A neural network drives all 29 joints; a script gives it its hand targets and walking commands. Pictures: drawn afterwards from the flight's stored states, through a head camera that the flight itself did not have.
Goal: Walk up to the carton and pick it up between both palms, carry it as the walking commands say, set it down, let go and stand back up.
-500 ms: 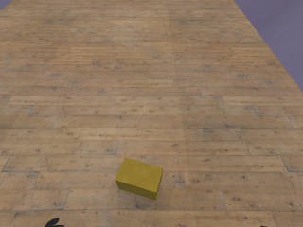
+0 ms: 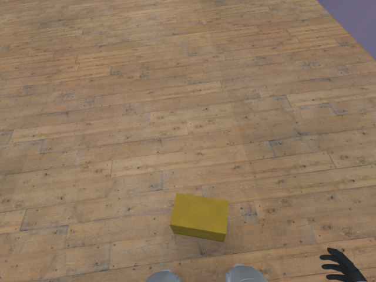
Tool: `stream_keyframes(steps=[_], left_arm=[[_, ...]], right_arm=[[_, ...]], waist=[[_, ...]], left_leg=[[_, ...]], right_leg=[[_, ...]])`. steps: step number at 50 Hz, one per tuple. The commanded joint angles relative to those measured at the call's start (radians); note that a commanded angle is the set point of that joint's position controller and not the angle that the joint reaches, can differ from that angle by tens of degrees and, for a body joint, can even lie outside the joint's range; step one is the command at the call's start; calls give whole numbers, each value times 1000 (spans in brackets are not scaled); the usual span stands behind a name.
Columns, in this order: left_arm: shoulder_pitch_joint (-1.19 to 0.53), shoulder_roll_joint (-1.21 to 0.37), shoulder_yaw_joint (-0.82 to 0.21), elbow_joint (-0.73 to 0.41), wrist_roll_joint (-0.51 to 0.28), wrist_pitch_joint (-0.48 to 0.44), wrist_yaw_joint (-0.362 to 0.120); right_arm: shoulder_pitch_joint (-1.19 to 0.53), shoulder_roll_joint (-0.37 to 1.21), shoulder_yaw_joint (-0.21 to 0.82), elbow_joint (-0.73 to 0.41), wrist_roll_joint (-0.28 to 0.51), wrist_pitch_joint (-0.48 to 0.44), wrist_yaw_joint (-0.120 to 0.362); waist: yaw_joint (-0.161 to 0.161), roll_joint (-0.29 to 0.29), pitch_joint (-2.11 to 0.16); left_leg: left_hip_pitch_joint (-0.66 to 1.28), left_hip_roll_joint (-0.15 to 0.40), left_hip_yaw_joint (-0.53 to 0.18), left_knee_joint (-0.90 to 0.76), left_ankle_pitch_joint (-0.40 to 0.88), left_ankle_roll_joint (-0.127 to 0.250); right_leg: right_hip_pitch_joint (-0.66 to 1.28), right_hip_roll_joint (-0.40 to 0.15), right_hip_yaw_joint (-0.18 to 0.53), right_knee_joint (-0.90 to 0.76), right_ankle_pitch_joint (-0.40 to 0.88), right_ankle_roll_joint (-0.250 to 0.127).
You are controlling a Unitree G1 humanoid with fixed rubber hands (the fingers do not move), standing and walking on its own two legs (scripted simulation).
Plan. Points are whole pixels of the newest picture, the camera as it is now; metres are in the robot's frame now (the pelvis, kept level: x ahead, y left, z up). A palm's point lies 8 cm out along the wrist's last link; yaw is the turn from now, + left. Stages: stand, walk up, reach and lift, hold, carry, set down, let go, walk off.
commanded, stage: walk up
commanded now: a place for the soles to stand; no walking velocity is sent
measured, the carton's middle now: (200, 217) +0.46 +0.01 -0.66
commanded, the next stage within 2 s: none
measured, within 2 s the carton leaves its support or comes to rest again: neither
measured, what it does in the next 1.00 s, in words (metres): steps on the spot: right foot, then left foot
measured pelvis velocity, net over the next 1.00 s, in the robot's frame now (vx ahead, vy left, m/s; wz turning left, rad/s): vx -0.02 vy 0.07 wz -0.26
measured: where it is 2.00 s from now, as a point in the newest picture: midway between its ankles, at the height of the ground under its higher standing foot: outside the picture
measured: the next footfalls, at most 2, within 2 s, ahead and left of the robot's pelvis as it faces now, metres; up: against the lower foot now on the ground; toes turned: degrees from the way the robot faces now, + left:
right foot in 0.02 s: +0.08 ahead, -0.09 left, +0.00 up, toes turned -3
left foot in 0.24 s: +0.08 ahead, +0.20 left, +0.00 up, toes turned -14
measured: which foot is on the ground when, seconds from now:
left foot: down 0.00-0.02, up 0.04-0.22, down 0.24-1.00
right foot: up 0.00-0.00, down 0.02-0.26, up 0.28-0.54, down 0.56-1.00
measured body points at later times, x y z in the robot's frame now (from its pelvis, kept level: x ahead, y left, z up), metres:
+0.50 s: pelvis +0.00 +0.09 +0.00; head +0.07 +0.10 +0.44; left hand +0.20 +0.40 -0.11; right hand +0.03 -0.27 -0.09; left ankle +0.04 +0.21 -0.70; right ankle -0.02 -0.04 -0.67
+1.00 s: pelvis -0.02 +0.07 +0.01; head -0.01 +0.06 +0.46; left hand +0.16 +0.35 -0.09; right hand -0.03 -0.26 -0.11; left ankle +0.04 +0.21 -0.70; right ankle -0.02 -0.04 -0.70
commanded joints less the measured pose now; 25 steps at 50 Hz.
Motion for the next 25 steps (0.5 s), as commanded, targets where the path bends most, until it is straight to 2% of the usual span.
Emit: stream_keyframes(steps=[1,2,3,4,5,6,7,8,9,10,11,12,13,14,15,16,17,18,19,20,21,22,23,24,25], left_arm=[[134,302,89,-62,38,-12,-11],[77,365,83,-98,27,-8,-14],[-12,295,66,-115,25,-8,-18],[-17,280,71,-127,27,-14,-14],[-31,240,67,-140,28,-12,-21],[-55,218,53,-138,18,-6,-26],[-39,197,45,-150,16,2,-30],[-42,224,53,-147,16,6,-37],[-78,209,42,-161,12,15,-46],[-147,193,36,-168,1,29,-55],[-147,140,31,-184,-9,41,-60],[-143,91,24,-197,-7,52,-63],[-161,152,35,-188,0,63,-52],[-149,153,35,-179,-5,64,-51],[-143,147,46,-169,-4,68,-62],[-132,141,41,-157,-12,68,-64],[-137,162,51,-160,2,71,-68],[-123,152,50,-164,-3,74,-77],[-134,134,47,-165,1,79,-82],[-165,136,43,-181,9,84,-92],[-182,133,49,-182,10,85,-100],[-158,140,63,-190,11,84,-101],[-197,138,65,-209,19,85,-105],[-209,124,57,-206,11,88,-111],[-166,114,57,-195,3,85,-112]], right_arm=[[-48,-153,-6,-93,56,-19,-38],[-83,-203,-24,-93,42,-6,-57],[-63,-219,-25,-61,45,-3,-63],[-38,-229,-28,-56,47,-14,-54],[1,-221,-30,-40,56,-24,-59],[18,-207,-26,-14,59,-34,-63],[32,-226,-42,-26,48,-39,-60],[31,-194,-34,-13,58,-47,-64],[49,-184,-32,-2,59,-58,-66],[102,-177,-33,33,60,-74,-70],[117,-216,-45,36,38,-88,-79],[101,-300,-54,31,31,-102,-86],[74,-365,-63,34,40,-111,-82],[51,-348,-64,17,41,-113,-85],[42,-331,-55,20,48,-111,-93],[-4,-297,-46,19,53,-111,-98],[-19,-301,-48,17,45,-112,-101],[-6,-315,-49,21,38,-117,-100],[29,-309,-55,34,29,-117,-103],[70,-313,-55,44,34,-118,-108],[57,-322,-58,39,27,-115,-104],[81,-309,-50,37,29,-116,-103],[79,-300,-44,32,26,-118,-109],[66,-310,-48,41,23,-117,-110],[70,-311,-43,23,27,-114,-110]], waist=[[91,-325,-167],[76,-201,-108],[28,-171,-69],[17,-201,-58],[7,-235,-84],[6,-258,-129],[15,-246,-154],[11,-288,-163],[-7,-257,-185],[-62,-248,-208],[-41,-66,-195],[-43,89,-138],[-56,70,-138],[-30,29,-146],[-9,-18,-121],[5,33,-71],[8,82,-43],[-1,209,-82],[-28,149,-133],[-42,140,-134],[-38,209,-157],[-35,190,-186],[-33,165,-186],[-38,200,-169],[-21,193,-186]], left_leg=[[-252,-9,-74,169,13,36],[-210,3,-140,255,-264,43],[-170,9,-186,309,-263,33],[-162,10,-177,328,-205,30],[-139,10,-149,286,-207,32],[-109,8,-141,220,-192,39],[-93,4,-118,202,-203,31],[-49,-20,-112,120,-189,36],[42,-28,-69,-32,-130,32],[171,-44,-17,-184,47,43],[194,70,-211,-324,170,69],[205,269,-518,-420,278,140],[146,399,-631,-397,462,291],[149,405,-594,-379,582,323],[106,375,-522,-326,592,323],[76,337,-418,-311,582,295],[82,303,-372,-296,569,262],[145,311,-360,-276,629,256],[213,302,-384,-268,633,263],[244,287,-339,-272,641,238],[279,299,-346,-277,598,232],[305,295,-344,-263,580,236],[284,288,-307,-251,612,231],[274,306,-301,-264,649,222],[272,295,-278,-247,653,209]], right_leg=[[288,-307,679,-500,144,-110],[146,-424,784,-544,238,-222],[104,-376,718,-496,309,-264],[110,-341,624,-408,454,-288],[142,-312,540,-349,586,-268],[170,-248,451,-307,620,-203],[187,-217,412,-270,653,-193],[188,-214,435,-241,705,-193],[154,-184,353,-204,711,-160],[68,-136,246,-124,670,-108],[1,-59,208,57,552,-46],[-189,67,152,184,158,9],[-180,67,227,288,-156,13],[-157,46,246,325,-173,8],[-134,53,246,384,-152,6],[-166,40,208,375,-118,-1],[-158,35,193,316,-93,7],[-167,32,165,278,-79,6],[-160,26,164,217,-90,12],[-172,31,165,218,-71,8],[-148,36,128,177,-106,15],[-122,35,120,117,-99,5],[-107,31,95,96,-84,6],[-59,44,78,28,-116,2],[-5,45,67,-71,-88,-15]])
